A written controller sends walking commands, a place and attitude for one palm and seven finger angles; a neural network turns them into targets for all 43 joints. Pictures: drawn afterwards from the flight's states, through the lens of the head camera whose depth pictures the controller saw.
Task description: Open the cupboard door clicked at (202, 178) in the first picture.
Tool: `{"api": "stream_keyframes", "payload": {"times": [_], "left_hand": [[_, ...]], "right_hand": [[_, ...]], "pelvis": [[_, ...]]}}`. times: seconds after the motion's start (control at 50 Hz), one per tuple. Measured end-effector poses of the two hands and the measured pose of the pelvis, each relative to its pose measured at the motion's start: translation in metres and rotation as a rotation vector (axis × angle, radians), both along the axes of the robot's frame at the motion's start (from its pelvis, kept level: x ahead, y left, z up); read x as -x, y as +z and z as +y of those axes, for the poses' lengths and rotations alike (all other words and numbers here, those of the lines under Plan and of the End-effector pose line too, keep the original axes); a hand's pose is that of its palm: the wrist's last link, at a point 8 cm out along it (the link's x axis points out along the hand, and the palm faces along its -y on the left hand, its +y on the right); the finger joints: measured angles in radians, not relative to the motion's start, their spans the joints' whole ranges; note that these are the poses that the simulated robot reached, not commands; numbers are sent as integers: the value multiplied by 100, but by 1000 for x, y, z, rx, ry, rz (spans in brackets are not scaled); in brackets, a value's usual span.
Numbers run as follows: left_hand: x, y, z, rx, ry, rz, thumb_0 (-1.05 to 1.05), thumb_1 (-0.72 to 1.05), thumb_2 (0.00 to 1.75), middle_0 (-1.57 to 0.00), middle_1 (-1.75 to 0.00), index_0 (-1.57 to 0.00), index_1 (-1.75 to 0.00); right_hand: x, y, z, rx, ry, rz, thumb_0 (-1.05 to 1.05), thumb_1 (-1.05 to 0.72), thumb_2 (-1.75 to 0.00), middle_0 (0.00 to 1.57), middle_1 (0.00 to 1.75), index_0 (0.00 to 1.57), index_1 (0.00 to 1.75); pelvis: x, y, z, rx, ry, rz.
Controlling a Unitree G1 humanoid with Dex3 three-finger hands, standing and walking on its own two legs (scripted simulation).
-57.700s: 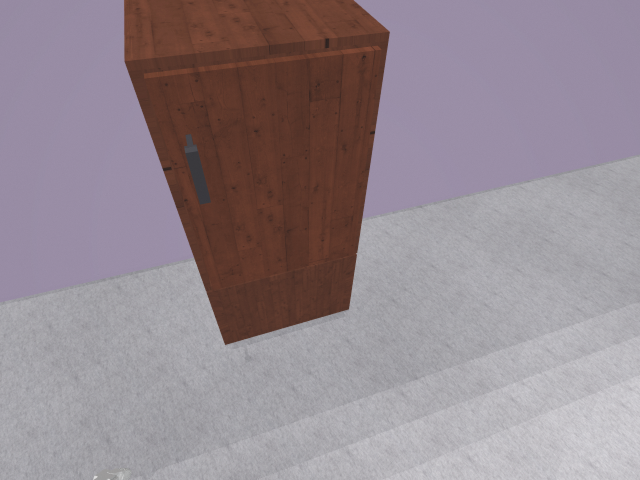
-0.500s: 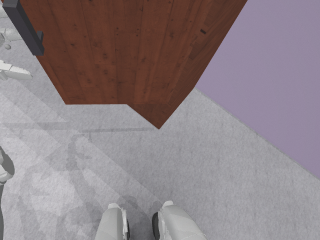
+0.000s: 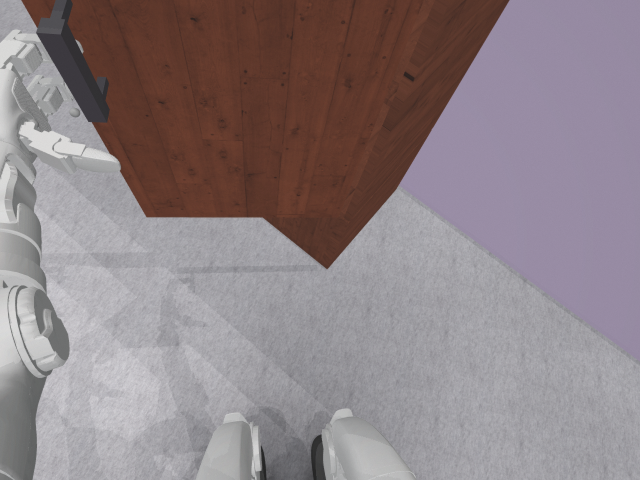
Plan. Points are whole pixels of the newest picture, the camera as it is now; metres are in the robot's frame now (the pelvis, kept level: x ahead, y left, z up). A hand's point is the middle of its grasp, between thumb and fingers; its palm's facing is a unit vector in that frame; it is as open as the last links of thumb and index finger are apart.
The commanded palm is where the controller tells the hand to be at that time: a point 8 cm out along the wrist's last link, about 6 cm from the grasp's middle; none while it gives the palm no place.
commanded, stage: slide the fingers in behind the handle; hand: left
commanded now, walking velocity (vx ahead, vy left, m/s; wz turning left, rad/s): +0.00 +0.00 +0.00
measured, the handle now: (81, 63) +0.58 +0.23 +0.09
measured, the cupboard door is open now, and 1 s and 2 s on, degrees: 43 44 67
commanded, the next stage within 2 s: draw the hand back to the body in 0.74 s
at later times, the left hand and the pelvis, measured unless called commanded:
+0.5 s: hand (83, 117) +0.52 +0.22 +0.08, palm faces +0.03 -1.00 -0.03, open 14.0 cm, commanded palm +0.51 +0.22 +0.07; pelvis +0.00 +0.00 +0.00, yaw +2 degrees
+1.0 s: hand (82, 125) +0.50 +0.22 +0.08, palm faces +0.01 -1.00 -0.05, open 14.1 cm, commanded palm +0.46 +0.23 +0.10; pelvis +0.01 +0.00 +0.01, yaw +1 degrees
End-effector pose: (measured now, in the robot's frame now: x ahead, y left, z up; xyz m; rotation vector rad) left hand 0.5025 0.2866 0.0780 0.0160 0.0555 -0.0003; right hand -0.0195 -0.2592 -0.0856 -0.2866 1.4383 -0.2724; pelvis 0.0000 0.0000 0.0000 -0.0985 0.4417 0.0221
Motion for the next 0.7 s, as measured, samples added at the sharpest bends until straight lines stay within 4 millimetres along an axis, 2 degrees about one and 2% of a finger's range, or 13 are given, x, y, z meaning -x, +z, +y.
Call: {"api": "stream_keyframes", "payload": {"times": [0.36,0.7], "left_hand": [[9,1,-9,-3,23,-1,-1,-49,30,-11,-115,-29,-120],[7,1,-9,-17,24,0,-1,-49,30,-12,-119,-30,-120]], "right_hand": [[-12,0,-7,-9,34,-4,1,-91,-90,20,30,21,30],[-26,-5,-7,-14,68,-24,0,-91,-90,20,30,21,30]], "pelvis": [[-3,3,-4,-3,25,-10],[-3,1,-5,-2,39,-3]]}}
